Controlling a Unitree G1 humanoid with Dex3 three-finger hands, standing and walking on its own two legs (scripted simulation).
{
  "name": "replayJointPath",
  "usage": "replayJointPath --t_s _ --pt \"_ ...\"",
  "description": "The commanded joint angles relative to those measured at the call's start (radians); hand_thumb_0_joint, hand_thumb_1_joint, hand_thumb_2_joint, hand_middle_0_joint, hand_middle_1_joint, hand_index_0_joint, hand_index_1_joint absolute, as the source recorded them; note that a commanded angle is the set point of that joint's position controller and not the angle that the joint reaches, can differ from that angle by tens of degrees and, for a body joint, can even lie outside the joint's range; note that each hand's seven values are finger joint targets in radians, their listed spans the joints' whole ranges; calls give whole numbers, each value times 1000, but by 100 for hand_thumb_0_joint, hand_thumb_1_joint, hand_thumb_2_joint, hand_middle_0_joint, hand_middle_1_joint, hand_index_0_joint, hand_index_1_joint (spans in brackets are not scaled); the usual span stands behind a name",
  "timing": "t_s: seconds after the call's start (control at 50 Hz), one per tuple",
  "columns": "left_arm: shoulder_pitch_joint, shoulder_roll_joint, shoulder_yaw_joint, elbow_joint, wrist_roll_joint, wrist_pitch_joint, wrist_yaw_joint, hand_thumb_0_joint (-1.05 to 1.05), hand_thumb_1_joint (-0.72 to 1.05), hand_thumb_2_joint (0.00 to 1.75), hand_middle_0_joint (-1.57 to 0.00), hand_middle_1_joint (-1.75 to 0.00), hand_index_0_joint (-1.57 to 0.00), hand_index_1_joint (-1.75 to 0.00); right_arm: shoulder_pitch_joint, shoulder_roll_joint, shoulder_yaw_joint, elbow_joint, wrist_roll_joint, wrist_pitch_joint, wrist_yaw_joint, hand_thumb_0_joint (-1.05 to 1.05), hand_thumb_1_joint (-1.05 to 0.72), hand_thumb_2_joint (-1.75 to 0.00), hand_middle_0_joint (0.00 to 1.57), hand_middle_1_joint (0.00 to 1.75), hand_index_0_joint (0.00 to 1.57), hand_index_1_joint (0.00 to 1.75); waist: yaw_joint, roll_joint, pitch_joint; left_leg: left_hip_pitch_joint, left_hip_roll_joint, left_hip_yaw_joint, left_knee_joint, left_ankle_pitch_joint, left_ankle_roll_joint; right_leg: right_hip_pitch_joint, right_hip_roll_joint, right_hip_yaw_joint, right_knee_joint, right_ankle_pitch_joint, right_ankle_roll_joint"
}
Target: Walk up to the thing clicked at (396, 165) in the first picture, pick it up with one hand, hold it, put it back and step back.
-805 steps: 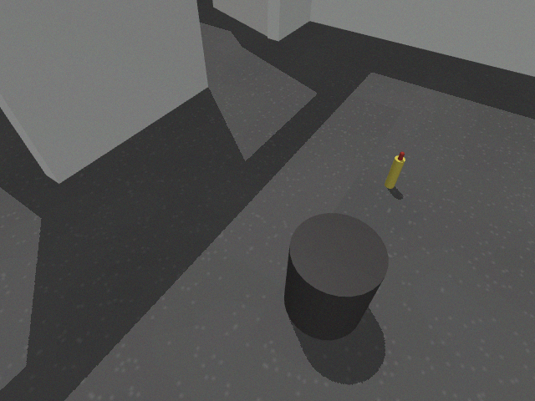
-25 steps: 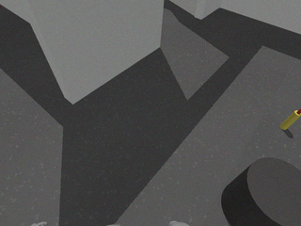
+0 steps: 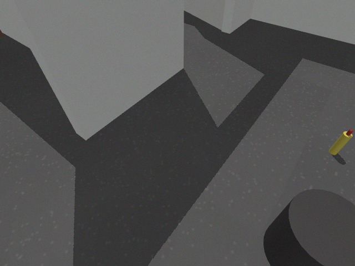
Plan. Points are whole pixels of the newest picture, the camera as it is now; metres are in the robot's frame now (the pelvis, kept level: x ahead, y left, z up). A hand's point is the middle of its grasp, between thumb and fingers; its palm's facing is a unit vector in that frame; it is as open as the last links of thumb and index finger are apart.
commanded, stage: walk up
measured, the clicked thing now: (341, 141) +0.97 -1.03 -0.65
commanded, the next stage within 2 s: stand in 0.60 s
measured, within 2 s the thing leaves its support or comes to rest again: neither
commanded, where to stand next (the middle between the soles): +0.08 +0.03 m, yaw +2 degrees
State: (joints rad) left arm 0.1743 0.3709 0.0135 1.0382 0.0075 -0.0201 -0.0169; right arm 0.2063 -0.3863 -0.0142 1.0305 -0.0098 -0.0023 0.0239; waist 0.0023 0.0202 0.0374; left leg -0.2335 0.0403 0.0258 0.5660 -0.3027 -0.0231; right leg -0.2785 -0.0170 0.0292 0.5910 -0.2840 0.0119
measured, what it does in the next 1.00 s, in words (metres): stands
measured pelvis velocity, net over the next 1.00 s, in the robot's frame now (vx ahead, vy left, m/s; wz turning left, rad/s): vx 0.00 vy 0.00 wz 0.00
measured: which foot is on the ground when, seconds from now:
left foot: down 0.00-1.00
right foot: down 0.00-1.00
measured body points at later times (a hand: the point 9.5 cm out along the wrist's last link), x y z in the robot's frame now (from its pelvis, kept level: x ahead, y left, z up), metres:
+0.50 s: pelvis +0.02 +0.01 +0.01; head +0.02 +0.01 +0.46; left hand +0.12 +0.31 -0.11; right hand +0.11 -0.30 -0.11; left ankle +0.00 +0.14 -0.73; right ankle +0.02 -0.13 -0.73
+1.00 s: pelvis +0.00 +0.00 +0.02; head +0.01 -0.01 +0.47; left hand +0.09 +0.30 -0.11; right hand +0.09 -0.30 -0.12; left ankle +0.00 +0.14 -0.73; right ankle +0.02 -0.13 -0.73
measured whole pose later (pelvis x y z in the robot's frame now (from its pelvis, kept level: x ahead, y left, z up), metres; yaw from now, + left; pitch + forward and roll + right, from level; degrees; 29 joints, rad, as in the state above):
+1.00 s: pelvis +0.00 +0.00 +0.02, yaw +0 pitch -3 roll +0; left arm 0.08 0.35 0.00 1.15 0.00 -0.01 -0.01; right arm 0.07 -0.35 -0.02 1.15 0.00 0.00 0.01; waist -0.01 0.00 0.06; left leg -0.09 0.04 0.03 0.30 -0.17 -0.04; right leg -0.14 -0.01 0.02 0.34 -0.16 0.02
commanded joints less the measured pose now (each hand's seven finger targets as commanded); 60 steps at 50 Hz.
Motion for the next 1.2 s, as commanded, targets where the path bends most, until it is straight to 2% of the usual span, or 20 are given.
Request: replayJointPath --t_s 0.0,0.08,0.18,0.24,0.38,0.46,0.56,0.58,0.62,0.66,0.84,0.98,1.08,1.14,1.18 --pt "-88 235 52 -53 -7 -42 23 0 90 90 -20 -30 -20 -30 -48 -213 -36 -41 3 -42 -14 0 -90 -90 20 30 20 30 -4 -45 -71 32 58 -76 -120 158 65 69 -101 138 -161 148 -75" --pt "-98 220 47 -27 -14 -39 29 0 90 90 -20 -30 -20 -30 -63 -209 -39 -16 10 -41 -22 0 -90 -90 20 30 20 30 -2 -45 -117 78 78 -66 -122 323 67 142 -94 86 -136 349 -64" --pt "-134 204 38 -11 -17 -26 32 0 90 90 -20 -30 -20 -30 -96 -208 -43 9 6 -35 -28 0 -90 -90 20 30 20 30 -2 -1 -96 94 96 -76 -178 328 74 134 -80 58 -137 307 -51" --pt "-148 200 34 6 -12 -22 30 0 90 90 -20 -30 -20 -30 -129 -197 -40 14 6 -29 -26 0 -90 -90 20 30 20 30 2 7 -57 74 96 -77 -208 240 70 129 -76 62 -174 252 -45" --pt "-167 203 33 28 -5 -25 29 0 90 90 -20 -30 -20 -30 -156 -189 -44 23 4 -26 -23 0 -90 -90 20 30 20 30 -7 -13 -79 135 88 -51 -220 262 58 150 -91 74 -223 309 -40" --pt "-184 197 31 33 -1 -22 26 0 90 90 -20 -30 -20 -30 -165 -186 -43 30 2 -24 -22 0 -90 -90 20 30 20 30 -8 -6 -64 123 85 -51 -251 200 54 144 -86 74 -238 254 -34" --pt "-182 195 32 40 1 -25 26 0 90 90 -20 -30 -20 -30 -166 -185 -43 32 2 -23 -21 0 -90 -90 20 30 20 30 -10 -18 -72 132 81 -50 -255 204 51 159 -87 75 -260 264 -30" --pt "-180 204 28 47 -2 -24 27 0 90 90 -20 -30 -20 -30 -193 -175 -40 28 3 -26 -24 0 -90 -90 20 30 20 30 -13 -51 -48 136 102 -81 -278 293 37 150 -98 73 -257 337 -27" --pt "-168 197 32 50 -5 -18 27 0 90 90 -20 -30 -20 -30 -186 -190 -42 33 4 -29 -28 0 -90 -90 20 30 20 30 -11 -24 -80 170 106 -73 -272 355 34 167 -102 74 -251 391 -27" --pt "-161 191 30 53 -5 -17 28 0 90 90 -20 -30 -20 -30 -189 -190 -42 40 5 -28 -29 0 -90 -90 20 30 20 30 -10 -21 -88 187 107 -73 -277 357 33 173 -99 66 -258 376 -23" --pt "-153 197 29 57 -2 -13 26 0 90 90 -20 -30 -20 -30 -187 -180 -37 54 3 -21 -25 0 -90 -90 20 30 20 30 -12 -7 -84 165 96 -66 -303 202 27 172 -105 77 -304 255 -24" --pt "-146 205 30 55 1 -13 26 0 90 90 -20 -30 -20 -30 -177 -164 -35 59 1 -22 -22 0 -90 -90 20 30 20 30 -14 -40 -55 162 96 -76 -306 185 24 130 -101 74 -319 211 -22" --pt "-147 202 30 47 -2 -14 25 0 90 90 -20 -30 -20 -30 -162 -173 -35 61 -2 -21 -21 0 -90 -90 20 30 20 30 -15 -23 -50 146 93 -73 -300 155 26 131 -105 86 -330 185 -24" --pt "-131 202 29 48 1 -13 25 0 90 90 -20 -30 -20 -30 -160 -176 -39 59 -1 -18 -20 0 -90 -90 20 30 20 30 -13 -28 -41 141 92 -75 -299 130 30 117 -102 86 -339 142 -23" --pt "-131 202 28 47 1 -14 24 0 90 90 -20 -30 -20 -30 -150 -170 -36 61 -1 -18 -19 0 -90 -90 20 30 20 30 -13 -40 -17 120 87 -76 -299 101 30 106 -104 94 -358 78 -23"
